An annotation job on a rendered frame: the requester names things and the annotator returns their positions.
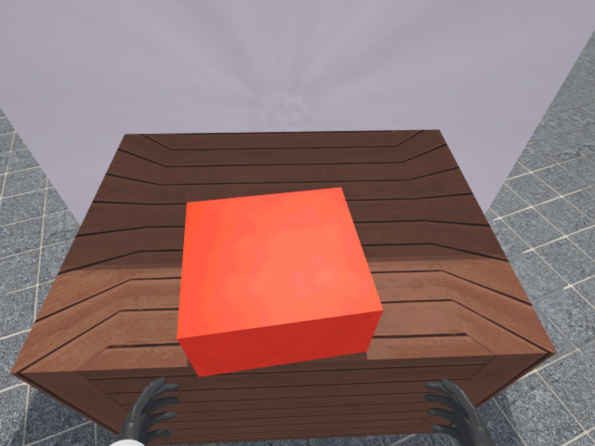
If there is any carton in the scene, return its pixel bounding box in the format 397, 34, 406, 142
177, 188, 383, 377

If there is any robot right hand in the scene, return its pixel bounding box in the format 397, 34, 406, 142
424, 378, 495, 446

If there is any robot left hand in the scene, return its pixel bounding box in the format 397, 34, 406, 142
115, 376, 179, 446

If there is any pedestal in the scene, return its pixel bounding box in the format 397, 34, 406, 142
10, 130, 557, 446

